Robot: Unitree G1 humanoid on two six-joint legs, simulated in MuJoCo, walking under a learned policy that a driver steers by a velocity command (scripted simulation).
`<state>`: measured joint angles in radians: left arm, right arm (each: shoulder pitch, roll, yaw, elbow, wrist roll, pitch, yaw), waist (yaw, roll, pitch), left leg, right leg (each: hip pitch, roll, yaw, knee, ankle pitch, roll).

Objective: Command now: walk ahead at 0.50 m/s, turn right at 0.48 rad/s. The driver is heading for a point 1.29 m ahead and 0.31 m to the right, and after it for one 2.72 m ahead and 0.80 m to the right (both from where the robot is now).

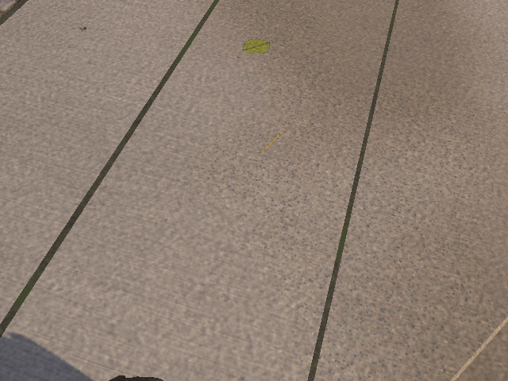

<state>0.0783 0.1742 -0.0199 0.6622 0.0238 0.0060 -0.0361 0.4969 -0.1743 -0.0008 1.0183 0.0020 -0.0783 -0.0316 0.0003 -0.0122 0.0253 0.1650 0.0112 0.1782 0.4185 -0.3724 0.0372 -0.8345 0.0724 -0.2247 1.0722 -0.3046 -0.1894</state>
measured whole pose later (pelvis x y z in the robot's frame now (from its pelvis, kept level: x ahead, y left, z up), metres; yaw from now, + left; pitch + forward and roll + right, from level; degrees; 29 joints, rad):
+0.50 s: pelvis +0.31 -0.02 +0.10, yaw -19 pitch +5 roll +1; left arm 0.50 0.29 0.06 0.81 0.01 -0.05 0.03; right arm 0.00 -0.25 0.03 0.62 -0.04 -0.02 0.02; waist 0.12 0.05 0.01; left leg -0.71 0.01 0.00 0.68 -0.04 0.00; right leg 0.05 0.18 0.27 0.26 -0.35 -0.17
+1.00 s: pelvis +0.58 -0.10 +0.11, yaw -28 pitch +2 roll +1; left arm 0.06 0.23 0.00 0.67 0.03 -0.03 -0.05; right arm 0.49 -0.24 -0.02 0.86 -0.01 -0.08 0.02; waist -0.09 -0.03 0.01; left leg 0.01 -0.06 0.09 0.24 -0.29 0.05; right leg -0.59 -0.04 -0.02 0.65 -0.09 -0.04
